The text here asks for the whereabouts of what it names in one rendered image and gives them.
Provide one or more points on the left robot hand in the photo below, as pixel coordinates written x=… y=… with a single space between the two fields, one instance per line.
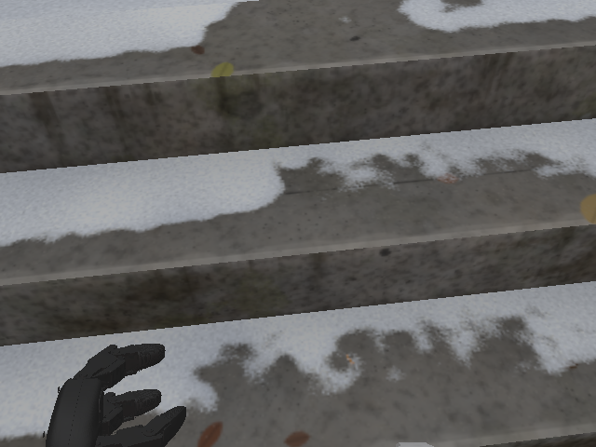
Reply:
x=84 y=417

